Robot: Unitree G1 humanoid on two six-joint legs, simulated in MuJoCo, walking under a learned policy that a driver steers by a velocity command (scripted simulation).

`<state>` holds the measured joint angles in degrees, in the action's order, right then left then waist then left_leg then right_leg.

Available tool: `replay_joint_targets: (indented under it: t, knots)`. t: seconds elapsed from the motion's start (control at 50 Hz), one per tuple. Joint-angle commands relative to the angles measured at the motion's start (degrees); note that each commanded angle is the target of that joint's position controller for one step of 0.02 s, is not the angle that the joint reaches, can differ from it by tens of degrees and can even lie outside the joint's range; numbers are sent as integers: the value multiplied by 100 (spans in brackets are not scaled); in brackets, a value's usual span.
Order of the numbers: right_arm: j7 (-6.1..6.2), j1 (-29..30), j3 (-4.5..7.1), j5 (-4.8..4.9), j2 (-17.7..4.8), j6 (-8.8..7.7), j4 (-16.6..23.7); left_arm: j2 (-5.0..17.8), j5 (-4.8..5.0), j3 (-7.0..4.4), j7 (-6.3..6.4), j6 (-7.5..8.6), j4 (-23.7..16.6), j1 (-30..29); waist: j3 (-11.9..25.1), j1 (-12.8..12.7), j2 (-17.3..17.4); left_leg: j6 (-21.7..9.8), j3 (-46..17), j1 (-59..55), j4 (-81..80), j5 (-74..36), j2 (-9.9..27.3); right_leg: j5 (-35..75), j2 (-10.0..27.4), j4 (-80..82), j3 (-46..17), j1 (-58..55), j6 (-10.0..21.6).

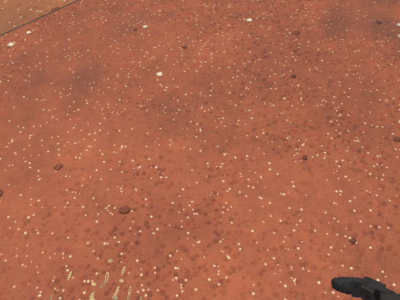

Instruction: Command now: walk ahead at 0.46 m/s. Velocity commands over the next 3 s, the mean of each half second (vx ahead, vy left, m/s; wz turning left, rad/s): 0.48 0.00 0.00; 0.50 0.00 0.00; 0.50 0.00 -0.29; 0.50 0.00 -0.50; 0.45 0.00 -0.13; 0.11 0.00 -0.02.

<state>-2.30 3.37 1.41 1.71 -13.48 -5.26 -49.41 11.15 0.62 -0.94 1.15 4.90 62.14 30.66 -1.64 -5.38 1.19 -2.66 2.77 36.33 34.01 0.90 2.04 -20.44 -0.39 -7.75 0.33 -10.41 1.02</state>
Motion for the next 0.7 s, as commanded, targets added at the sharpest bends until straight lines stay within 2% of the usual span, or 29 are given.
replay_joint_targets:
  t: [0.02,0.04,0.06,0.08,0.1,0.12,0.14,0.16,0.18,0.2,0.24,0.28,0.32,0.36,0.42,0.48,0.52,0.56,0.58,0.6,0.62,0.64,0.66,0.68,0.7]
  knots:
    - [-15,143,187,6,-652,-78,430,1139,16,-264,38,14,-205,-90,-285,625,-875,-247,94,-1033,-319,-27,-291,4774,1446,-446,-349,595,640]
    - [7,-489,292,17,-824,-67,263,1170,-28,-287,36,-49,-231,-170,172,958,-974,-375,183,-1776,-230,150,-451,5788,1396,-1229,-228,499,547]
    - [49,-1416,421,42,-1024,-32,-23,1130,-67,-272,25,-105,-285,-246,700,1392,-951,-533,201,-2964,-280,150,-497,6072,1194,-2357,-99,851,406]
    - [110,-2431,528,-20,-1366,12,-244,958,-153,-193,4,-113,-438,-275,1408,1716,-452,-855,-939,-4738,-124,526,482,4445,925,-4091,-24,2205,273]
    - [64,-2870,571,-124,-1703,18,-402,-67,-99,63,-94,2,-462,590,2506,1144,1336,-1926,-4037,-6424,-981,2070,2037,-392,-274,-6370,-216,4180,-56]
    - [47,-2659,423,-96,-1149,7,-417,468,70,-56,-133,186,-445,97,2162,1336,987,-1756,-4784,-5996,-1834,2603,1903,-1077,-176,-7185,-950,4795,96]
    - [55,-2033,350,-75,-924,-37,-333,846,243,-173,-139,287,-721,-572,1071,1158,804,-1465,-3836,-5053,-1953,2298,1746,-673,128,-7329,-760,5257,209]
    - [42,-1483,291,-98,-764,-90,-204,920,234,-186,-92,328,-821,-933,645,939,152,-1310,-3054,-4051,-2095,1555,1564,-89,464,-7049,-650,4985,254]
    - [9,-1204,245,-167,-606,-133,-178,920,151,-250,-39,298,-830,-1074,364,733,-51,-1199,-2446,-3264,-2218,916,1348,226,661,-6729,-553,4682,244]
    - [-5,-1106,203,-234,-482,-162,-213,817,97,-272,-21,217,-821,-914,348,498,91,-1127,-2025,-2791,-2374,719,1151,413,840,-6503,-604,4269,249]
    - [-6,-1203,183,-194,-451,-171,-332,580,76,-268,1,72,-830,-782,196,334,249,-1172,-1621,-2306,-2662,688,1006,413,933,-6094,-529,4052,206]
    - [66,-1404,213,-183,-644,-188,-436,615,32,-290,24,-2,-1009,-1161,-57,331,214,-1244,-1393,-2069,-2892,658,1007,687,1023,-5597,-443,4354,78]
    - [164,-1649,249,-187,-813,-170,-494,683,-31,-308,25,-4,-1223,-1721,-192,452,111,-1252,-1291,-2217,-2991,570,1019,1315,1069,-4910,-408,4827,-60]
    - [228,-1847,257,-165,-866,-130,-517,651,-43,-295,-16,26,-1355,-2159,-210,575,80,-1119,-1043,-2397,-2972,346,907,2001,994,-4077,-328,4914,-104]
    - [267,-2216,265,-102,-952,-91,-594,551,-3,-233,-94,71,-1517,-2836,-233,816,80,-944,-705,-2590,-2906,183,772,2654,732,-3022,-68,4605,-128]
    - [272,-2603,279,-58,-985,-19,-737,573,51,-195,-197,90,-1693,-3334,-321,990,99,-913,-711,-3179,-2678,191,965,2557,621,-2518,-50,4669,-97]
    - [282,-2719,306,-50,-1018,52,-800,657,64,-201,-271,119,-1818,-3502,-337,970,133,-846,-783,-3656,-2420,48,1180,2179,578,-2277,-94,4744,31]
    - [292,-2657,346,-51,-1102,120,-794,820,72,-252,-318,152,-1831,-3297,-199,771,262,-739,-825,-3941,-2054,-574,1312,1725,458,-2115,-25,4358,190]
    - [292,-2522,353,-59,-1136,153,-754,966,69,-326,-321,167,-1742,-2891,47,500,333,-646,-710,-3953,-1552,-1500,1225,1586,288,-2014,125,3734,304]
    - [289,-2462,307,-91,-1016,188,-712,1220,61,-473,-294,171,-1456,-1975,600,77,268,-501,-467,-3727,-489,-2223,919,1614,126,-1961,246,2531,479]
    - [293,-2502,199,-190,-793,186,-552,1671,-11,-611,-245,164,-1208,-837,1509,-291,-232,-291,-170,-2639,1277,-1195,569,1712,1017,-2158,-747,735,861]
    - [224,-3218,-29,-179,14,48,-510,2148,-40,-718,-272,123,-1027,-375,2261,57,-1827,112,-104,-241,3346,2274,-541,607,2316,-1495,-3555,-1295,1824]
    - [206,-2933,87,-34,-551,-99,-580,1532,-12,-550,-281,126,-1068,-424,2267,-115,-1388,29,-938,453,4117,3133,-375,27,2298,-953,-4222,-1287,1748]
    - [192,-2353,191,103,-935,-193,-396,1266,-9,-458,-260,147,-1178,-973,1379,-45,-1100,-88,-900,853,4259,2702,-65,314,2104,-906,-3320,-564,1453]
    - [226,-2028,191,96,-926,-219,-329,1117,-40,-403,-251,152,-1297,-1454,955,119,-630,-104,-747,670,4046,2168,249,957,1887,-796,-2584,253,1319]
